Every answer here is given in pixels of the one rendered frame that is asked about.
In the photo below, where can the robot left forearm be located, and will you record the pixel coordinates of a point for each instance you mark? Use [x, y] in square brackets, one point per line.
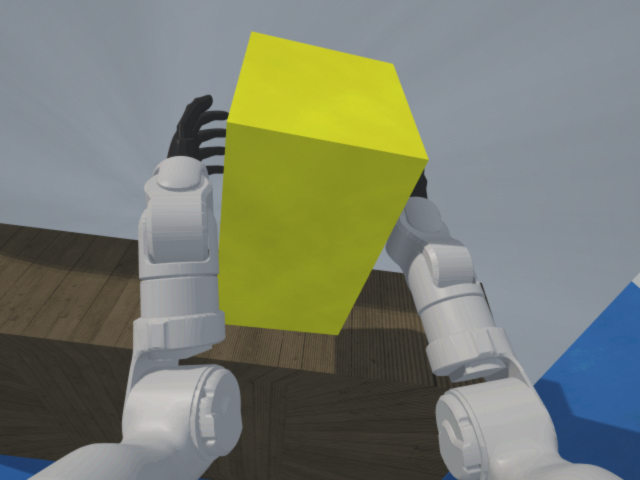
[179, 297]

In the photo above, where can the right robot hand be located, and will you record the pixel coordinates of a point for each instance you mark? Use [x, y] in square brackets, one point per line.
[420, 188]

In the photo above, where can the robot right forearm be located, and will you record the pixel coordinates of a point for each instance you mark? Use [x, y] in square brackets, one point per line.
[464, 342]

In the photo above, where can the left robot upper arm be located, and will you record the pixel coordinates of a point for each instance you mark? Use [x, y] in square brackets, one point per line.
[177, 421]

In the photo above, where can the pedestal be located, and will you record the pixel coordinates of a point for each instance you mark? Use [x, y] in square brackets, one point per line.
[360, 405]

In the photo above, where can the carton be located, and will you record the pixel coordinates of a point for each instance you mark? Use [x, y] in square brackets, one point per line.
[321, 156]

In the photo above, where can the left robot hand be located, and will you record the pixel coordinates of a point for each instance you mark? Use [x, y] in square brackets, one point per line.
[188, 137]

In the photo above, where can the right robot upper arm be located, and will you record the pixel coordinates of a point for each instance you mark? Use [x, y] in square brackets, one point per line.
[499, 430]

